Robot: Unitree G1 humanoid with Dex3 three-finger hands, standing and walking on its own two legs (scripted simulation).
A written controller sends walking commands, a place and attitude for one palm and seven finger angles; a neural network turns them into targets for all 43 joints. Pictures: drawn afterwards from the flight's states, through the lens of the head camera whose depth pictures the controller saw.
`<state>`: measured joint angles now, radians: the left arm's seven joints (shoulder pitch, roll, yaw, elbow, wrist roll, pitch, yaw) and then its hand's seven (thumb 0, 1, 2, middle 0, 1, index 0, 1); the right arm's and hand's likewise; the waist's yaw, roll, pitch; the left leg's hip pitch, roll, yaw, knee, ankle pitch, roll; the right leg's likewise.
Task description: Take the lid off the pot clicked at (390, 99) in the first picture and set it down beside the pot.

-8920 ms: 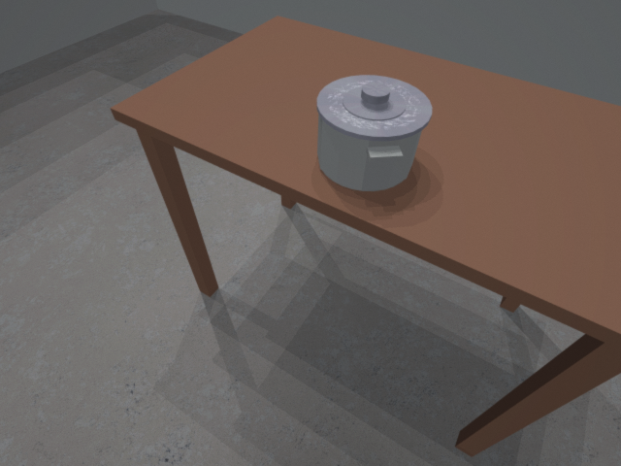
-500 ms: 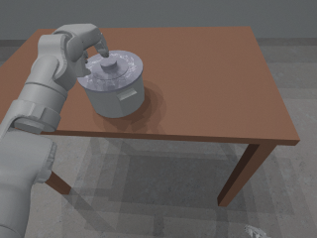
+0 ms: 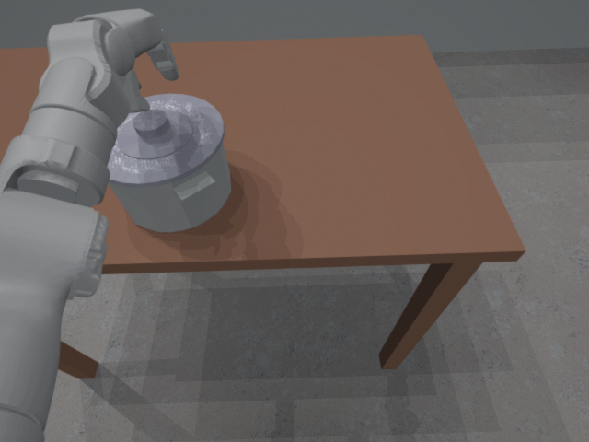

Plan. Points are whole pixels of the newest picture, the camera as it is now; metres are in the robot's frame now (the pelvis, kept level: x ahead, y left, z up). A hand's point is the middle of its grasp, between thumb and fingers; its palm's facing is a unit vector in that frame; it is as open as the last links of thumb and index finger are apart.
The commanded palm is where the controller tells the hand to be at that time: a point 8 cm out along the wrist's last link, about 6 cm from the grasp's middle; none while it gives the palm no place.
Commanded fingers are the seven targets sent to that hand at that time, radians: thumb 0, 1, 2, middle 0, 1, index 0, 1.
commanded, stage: move the open hand above the knob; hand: left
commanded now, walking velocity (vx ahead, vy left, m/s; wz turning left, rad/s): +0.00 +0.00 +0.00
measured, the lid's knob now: (151, 123) +0.52 +0.16 +0.15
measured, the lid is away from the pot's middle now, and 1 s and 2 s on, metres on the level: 0.00 0.00 0.00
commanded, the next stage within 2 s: lower the open fingers around the knob in 0.64 s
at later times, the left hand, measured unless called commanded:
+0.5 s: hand (118, 94) +0.50 +0.17 +0.22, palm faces -0.29 -0.02 -0.96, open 9.9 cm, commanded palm +0.49 +0.16 +0.28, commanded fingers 0.00 -0.33 1.56 -0.86 -0.08 -0.86 -0.08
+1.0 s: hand (137, 101) +0.50 +0.15 +0.21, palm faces -0.36 -0.08 -0.93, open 9.9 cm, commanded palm +0.49 +0.15 +0.26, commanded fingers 0.00 -0.33 1.56 -0.86 -0.08 -0.86 -0.08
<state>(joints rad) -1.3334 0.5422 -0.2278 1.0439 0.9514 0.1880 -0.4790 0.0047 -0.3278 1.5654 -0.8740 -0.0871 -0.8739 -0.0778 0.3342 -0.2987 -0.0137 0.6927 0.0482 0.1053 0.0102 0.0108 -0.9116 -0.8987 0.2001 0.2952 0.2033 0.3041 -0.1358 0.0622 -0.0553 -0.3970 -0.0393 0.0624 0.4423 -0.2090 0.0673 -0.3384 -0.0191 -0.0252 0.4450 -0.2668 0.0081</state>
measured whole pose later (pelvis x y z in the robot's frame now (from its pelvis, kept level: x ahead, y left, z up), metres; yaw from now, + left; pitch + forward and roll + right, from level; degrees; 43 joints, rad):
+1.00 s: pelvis +0.00 +0.00 +0.00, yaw +1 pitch +10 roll +0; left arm -1.37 0.49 -0.27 1.14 0.94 0.26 -0.51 0.00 -0.33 1.57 -0.87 -0.09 -0.87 -0.08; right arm 0.34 -0.29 -0.01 0.72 0.05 0.09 0.00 0.01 -0.91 -0.90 0.20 0.30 0.20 0.30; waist -0.13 0.06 -0.07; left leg -0.41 -0.05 0.05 0.45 -0.21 0.07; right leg -0.35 -0.03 -0.04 0.45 -0.27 0.01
